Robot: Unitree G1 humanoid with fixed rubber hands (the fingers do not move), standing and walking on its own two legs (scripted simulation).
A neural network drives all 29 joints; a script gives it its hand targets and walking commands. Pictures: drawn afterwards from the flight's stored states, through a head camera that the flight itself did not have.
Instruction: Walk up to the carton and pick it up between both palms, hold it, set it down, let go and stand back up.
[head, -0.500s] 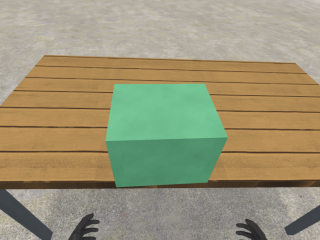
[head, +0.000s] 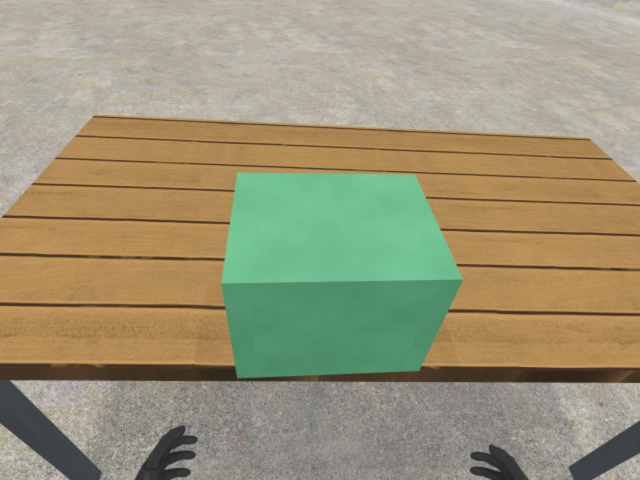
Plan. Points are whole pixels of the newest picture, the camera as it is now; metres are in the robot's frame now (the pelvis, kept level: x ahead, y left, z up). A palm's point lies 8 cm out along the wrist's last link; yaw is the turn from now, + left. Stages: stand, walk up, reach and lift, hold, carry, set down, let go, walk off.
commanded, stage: let go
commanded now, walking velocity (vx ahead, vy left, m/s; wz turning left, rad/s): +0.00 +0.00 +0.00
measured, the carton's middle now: (329, 272) +0.41 +0.02 +0.04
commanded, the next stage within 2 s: stand in 0.64 s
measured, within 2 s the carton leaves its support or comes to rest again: neither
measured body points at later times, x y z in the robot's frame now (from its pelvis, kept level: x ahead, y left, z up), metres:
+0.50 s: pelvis +0.02 +0.01 +0.00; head +0.01 +0.04 +0.45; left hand +0.18 +0.23 -0.09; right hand +0.18 -0.23 -0.09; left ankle +0.05 +0.08 -0.74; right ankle -0.04 -0.11 -0.74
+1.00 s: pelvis +0.00 +0.00 -0.01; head -0.01 +0.01 +0.44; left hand +0.04 +0.23 -0.15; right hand +0.05 -0.23 -0.15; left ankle +0.05 +0.08 -0.74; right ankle -0.04 -0.11 -0.74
